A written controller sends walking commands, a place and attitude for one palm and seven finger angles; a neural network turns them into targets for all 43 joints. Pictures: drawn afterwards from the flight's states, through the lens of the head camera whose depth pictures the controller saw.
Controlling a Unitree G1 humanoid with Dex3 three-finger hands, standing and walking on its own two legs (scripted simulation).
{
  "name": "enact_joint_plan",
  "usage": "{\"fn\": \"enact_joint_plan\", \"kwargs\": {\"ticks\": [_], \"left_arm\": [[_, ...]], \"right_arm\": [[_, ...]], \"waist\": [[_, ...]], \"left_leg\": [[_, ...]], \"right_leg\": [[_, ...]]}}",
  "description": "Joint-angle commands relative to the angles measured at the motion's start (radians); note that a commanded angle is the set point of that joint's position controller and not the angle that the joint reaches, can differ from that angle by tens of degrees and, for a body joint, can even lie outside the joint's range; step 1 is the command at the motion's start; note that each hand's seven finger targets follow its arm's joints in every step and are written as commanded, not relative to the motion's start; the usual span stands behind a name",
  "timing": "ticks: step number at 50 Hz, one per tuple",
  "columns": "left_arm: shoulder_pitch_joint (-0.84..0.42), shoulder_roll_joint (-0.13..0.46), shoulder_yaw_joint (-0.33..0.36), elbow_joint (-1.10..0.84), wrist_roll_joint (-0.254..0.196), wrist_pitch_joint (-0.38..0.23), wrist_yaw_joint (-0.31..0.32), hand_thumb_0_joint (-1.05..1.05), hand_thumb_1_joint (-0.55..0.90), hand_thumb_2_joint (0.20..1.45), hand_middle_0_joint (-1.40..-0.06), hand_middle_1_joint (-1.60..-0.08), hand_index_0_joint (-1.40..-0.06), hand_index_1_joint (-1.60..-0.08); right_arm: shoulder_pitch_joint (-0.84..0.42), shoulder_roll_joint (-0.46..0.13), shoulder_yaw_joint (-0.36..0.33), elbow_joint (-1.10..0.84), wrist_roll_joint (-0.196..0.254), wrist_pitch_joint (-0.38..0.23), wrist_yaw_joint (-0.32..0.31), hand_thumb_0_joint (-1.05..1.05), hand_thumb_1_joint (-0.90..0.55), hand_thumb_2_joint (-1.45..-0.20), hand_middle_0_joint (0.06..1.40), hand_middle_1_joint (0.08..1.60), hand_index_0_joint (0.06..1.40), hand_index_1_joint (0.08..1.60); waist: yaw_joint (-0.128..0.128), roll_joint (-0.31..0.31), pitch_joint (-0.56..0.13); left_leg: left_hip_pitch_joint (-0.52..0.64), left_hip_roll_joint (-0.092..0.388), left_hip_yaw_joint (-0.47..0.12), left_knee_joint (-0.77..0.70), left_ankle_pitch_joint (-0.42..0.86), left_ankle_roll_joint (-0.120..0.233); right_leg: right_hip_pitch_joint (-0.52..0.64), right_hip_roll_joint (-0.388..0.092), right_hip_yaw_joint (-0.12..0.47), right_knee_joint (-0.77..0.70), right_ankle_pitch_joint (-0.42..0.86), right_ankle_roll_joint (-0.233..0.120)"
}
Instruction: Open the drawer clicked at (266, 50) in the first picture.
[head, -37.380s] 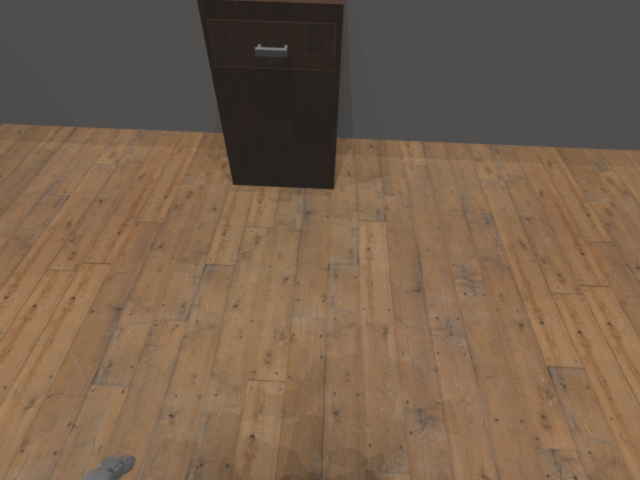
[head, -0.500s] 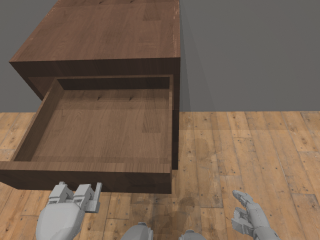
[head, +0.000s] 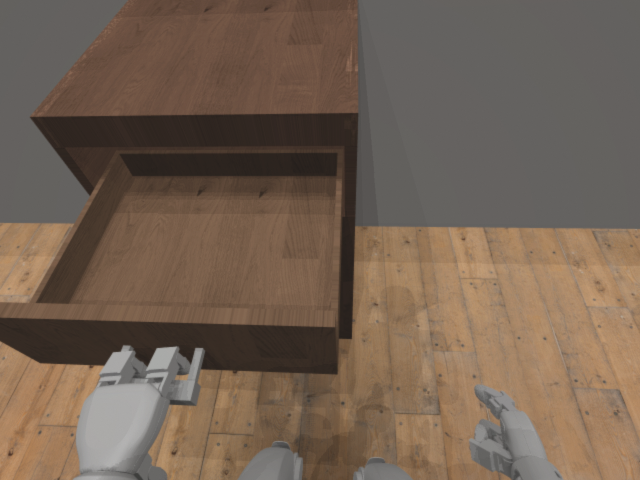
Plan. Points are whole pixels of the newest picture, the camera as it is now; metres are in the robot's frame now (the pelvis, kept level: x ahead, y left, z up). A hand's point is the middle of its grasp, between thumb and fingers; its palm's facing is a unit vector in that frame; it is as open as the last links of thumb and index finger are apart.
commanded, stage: lift the hand off the handle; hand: left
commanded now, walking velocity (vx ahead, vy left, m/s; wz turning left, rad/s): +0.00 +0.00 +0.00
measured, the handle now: (156, 373) +0.25 +0.23 -0.01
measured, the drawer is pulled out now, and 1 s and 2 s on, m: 0.30 0.29 0.29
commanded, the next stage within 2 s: none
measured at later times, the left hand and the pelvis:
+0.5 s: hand (157, 407) +0.21 +0.22 -0.03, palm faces -0.02 -0.08 -1.00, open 13.7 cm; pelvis -0.01 +0.01 +0.01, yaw +1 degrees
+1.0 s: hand (133, 398) +0.21 +0.23 +0.02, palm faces +0.01 -0.12 -0.99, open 13.7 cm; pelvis +0.01 +0.02 +0.03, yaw -1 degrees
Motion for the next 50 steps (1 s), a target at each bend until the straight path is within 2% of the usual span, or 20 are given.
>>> {"fn": "enact_joint_plan", "kwargs": {"ticks": [1,2,3,6,7,8,10,14,16,20,24,26,28,31,35,36,40,47,48,50], "left_arm": [[-0.064,0.208,0.188,-0.112,-0.031,0.049,0.05,0.0,-0.5,0.3,-0.3,-1.2,-0.3,-1.2],[-0.069,0.205,0.179,-0.105,-0.024,0.052,0.051,0.0,-0.5,0.3,-0.3,-1.2,-0.3,-1.2],[-0.065,0.125,0.1,-0.075,-0.027,0.061,0.045,0.0,-0.5,0.3,-0.3,-1.2,-0.3,-1.2],[-0.142,0.178,0.139,-0.067,-0.025,0.069,0.052,0.0,-0.5,0.3,-0.3,-1.2,-0.3,-1.2],[-0.147,0.178,0.133,-0.07,-0.015,0.074,0.053,0.0,-0.5,0.3,-0.3,-1.2,-0.3,-1.2],[-0.177,0.152,0.097,-0.062,-0.017,0.08,0.052,0.0,-0.5,0.3,-0.3,-1.2,-0.3,-1.2],[-0.202,0.147,0.085,-0.059,-0.006,0.089,0.054,0.0,-0.5,0.3,-0.3,-1.2,-0.3,-1.2],[-0.282,0.159,0.075,-0.036,-0.011,0.104,0.048,0.0,-0.5,0.3,-0.3,-1.2,-0.3,-1.2],[-0.306,0.168,0.08,-0.003,-0.017,0.108,0.042,0.0,-0.5,0.3,-0.3,-1.2,-0.3,-1.2],[-0.349,0.163,0.054,-0.016,-0.015,0.11,0.03,0.0,-0.5,0.3,-0.3,-1.2,-0.3,-1.2],[-0.31,0.161,0.057,-0.068,-0.026,0.116,0.029,0.0,-0.5,0.3,-0.3,-1.2,-0.3,-1.2],[-0.255,0.188,0.092,-0.079,-0.038,0.116,0.025,0.0,-0.5,0.3,-0.3,-1.2,-0.3,-1.2],[-0.219,0.148,0.056,-0.107,-0.043,0.111,0.02,0.0,-0.5,0.3,-0.3,-1.2,-0.3,-1.2],[-0.186,0.179,0.098,-0.121,-0.041,0.095,0.025,0.0,-0.5,0.3,-0.3,-1.2,-0.3,-1.2],[-0.144,0.139,0.064,-0.162,-0.021,0.081,0.033,0.0,-0.5,0.3,-0.3,-1.2,-0.3,-1.2],[-0.125,0.155,0.088,-0.174,-0.021,0.086,0.036,0.0,-0.5,0.3,-0.3,-1.2,-0.3,-1.2],[-0.114,0.147,0.076,-0.208,-0.023,0.097,0.033,0.0,-0.5,0.3,-0.3,-1.2,-0.3,-1.2],[-0.011,0.132,0.058,-0.267,-0.031,0.109,0.014,0.0,-0.5,0.3,-0.3,-1.2,-0.3,-1.2],[-0.004,0.099,0.022,-0.269,-0.039,0.113,0.006,0.0,-0.5,0.3,-0.3,-1.2,-0.3,-1.2],[-0.03,0.088,-0.001,-0.28,-0.037,0.118,-0.008,0.0,-0.5,0.3,-0.3,-1.2,-0.3,-1.2]], "right_arm": [[-0.101,-0.096,-0.029,-0.145,0.008,-0.041,-0.017,0.0,-0.9,-0.9,0.2,0.3,0.2,0.3],[-0.099,-0.095,-0.029,-0.142,0.008,-0.039,-0.018,0.0,-0.9,-0.9,0.2,0.3,0.2,0.3],[-0.096,-0.089,-0.031,-0.143,0.007,-0.046,-0.016,0.0,-0.9,-0.9,0.2,0.3,0.2,0.3],[-0.091,-0.1,-0.034,-0.131,0.011,-0.045,-0.021,0.0,-0.9,-0.9,0.2,0.3,0.2,0.3],[-0.094,-0.1,-0.033,-0.133,0.01,-0.041,-0.021,0.0,-0.9,-0.9,0.2,0.3,0.2,0.3],[-0.092,-0.097,-0.035,-0.132,0.014,-0.043,-0.023,0.0,-0.9,-0.9,0.2,0.3,0.2,0.3],[-0.088,-0.097,-0.036,-0.127,0.016,-0.042,-0.024,0.0,-0.9,-0.9,0.2,0.3,0.2,0.3],[-0.086,-0.098,-0.032,-0.114,0.02,-0.043,-0.034,0.0,-0.9,-0.9,0.2,0.3,0.2,0.3],[-0.084,-0.1,-0.03,-0.108,0.025,-0.048,-0.04,0.0,-0.9,-0.9,0.2,0.3,0.2,0.3],[-0.083,-0.094,-0.029,-0.107,0.03,-0.049,-0.044,0.0,-0.9,-0.9,0.2,0.3,0.2,0.3],[-0.076,-0.092,-0.027,-0.114,0.029,-0.047,-0.043,0.0,-0.9,-0.9,0.2,0.3,0.2,0.3],[-0.074,-0.096,-0.027,-0.121,0.031,-0.044,-0.044,0.0,-0.9,-0.9,0.2,0.3,0.2,0.3],[-0.077,-0.09,-0.027,-0.13,0.031,-0.047,-0.04,0.0,-0.9,-0.9,0.2,0.3,0.2,0.3],[-0.085,-0.095,-0.025,-0.131,0.023,-0.043,-0.035,0.0,-0.9,-0.9,0.2,0.3,0.2,0.3],[-0.088,-0.095,-0.031,-0.144,0.015,-0.042,-0.015,0.0,-0.9,-0.9,0.2,0.3,0.2,0.3],[-0.08,-0.1,-0.033,-0.149,0.014,-0.039,-0.011,0.0,-0.9,-0.9,0.2,0.3,0.2,0.3],[-0.088,-0.102,-0.037,-0.16,0.013,-0.032,-0.002,0.0,-0.9,-0.9,0.2,0.3,0.2,0.3],[-0.087,-0.103,-0.031,-0.188,0.012,-0.026,0.015,0.0,-0.9,-0.9,0.2,0.3,0.2,0.3],[-0.089,-0.101,-0.031,-0.192,0.016,-0.026,0.015,0.0,-0.9,-0.9,0.2,0.3,0.2,0.3],[-0.092,-0.103,-0.03,-0.191,0.017,-0.025,0.021,0.0,-0.9,-0.9,0.2,0.3,0.2,0.3]], "waist": [[0.009,-0.05,-0.144],[0.016,-0.047,-0.164],[-0.003,-0.042,-0.13],[-0.007,-0.073,-0.141],[0.004,-0.061,-0.177],[-0.013,-0.076,-0.148],[-0.011,-0.049,-0.156],[-0.02,-0.107,-0.166],[-0.023,-0.107,-0.14],[-0.015,-0.061,-0.162],[-0.01,-0.061,-0.218],[0.003,-0.049,-0.21],[0.0,-0.027,-0.185],[0.003,-0.044,-0.177],[0.004,0.022,-0.156],[0.01,0.028,-0.175],[0.004,0.0,-0.167],[0.021,-0.013,-0.191],[0.011,-0.013,-0.148],[0.002,-0.027,-0.136]], "left_leg": [[0.07,-0.036,-0.009,-0.062,0.076,0.049],[0.071,-0.038,-0.005,-0.058,0.076,0.048],[0.072,-0.036,-0.009,-0.061,0.069,0.05],[0.076,-0.03,-0.009,-0.067,0.062,0.053],[0.079,-0.035,-0.004,-0.066,0.061,0.052],[0.078,-0.033,-0.008,-0.07,0.054,0.054],[0.109,-0.033,-0.006,-0.082,0.057,0.055],[0.101,-0.03,-0.002,-0.084,0.046,0.059],[0.1,-0.029,-0.006,-0.092,0.042,0.06],[0.142,-0.032,-0.003,-0.112,0.052,0.061],[0.206,-0.032,-0.004,-0.141,0.111,0.061],[0.215,-0.034,-0.008,-0.158,0.136,0.059],[0.238,-0.034,-0.008,-0.172,0.15,0.059],[0.246,-0.034,-0.011,-0.178,0.168,0.057],[0.302,-0.03,-0.01,-0.193,0.193,0.055],[0.329,-0.028,-0.011,-0.2,0.219,0.055],[0.342,-0.025,-0.012,-0.207,0.223,0.054],[0.41,-0.019,-0.013,-0.238,0.297,0.052],[0.41,-0.02,-0.016,-0.248,0.291,0.054],[0.419,-0.016,-0.017,-0.258,0.275,0.054]], "right_leg": [[0.176,-0.091,0.259,-0.313,0.203,0.068],[0.174,-0.091,0.263,-0.309,0.188,0.071],[0.147,-0.09,0.24,-0.308,0.186,0.07],[0.145,-0.087,0.235,-0.316,0.155,0.069],[0.146,-0.089,0.238,-0.309,0.138,0.073],[0.142,-0.089,0.231,-0.318,0.134,0.072],[0.128,-0.084,0.212,-0.318,0.119,0.071],[0.142,-0.091,0.215,-0.337,0.106,0.082],[0.144,-0.089,0.225,-0.351,0.092,0.076],[0.161,-0.088,0.214,-0.36,0.086,0.076],[0.219,-0.085,0.203,-0.358,0.211,0.08],[0.258,-0.081,0.207,-0.362,0.265,0.074],[0.256,-0.079,0.191,-0.362,0.301,0.074],[0.262,-0.078,0.194,-0.361,0.341,0.072],[0.222,-0.067,0.161,-0.348,0.346,0.062],[0.23,-0.062,0.15,-0.341,0.367,0.055],[0.231,-0.059,0.148,-0.347,0.375,0.06],[0.263,-0.053,0.132,-0.342,0.445,0.055],[0.265,-0.054,0.123,-0.355,0.451,0.055],[0.252,-0.056,0.117,-0.367,0.418,0.059]]}}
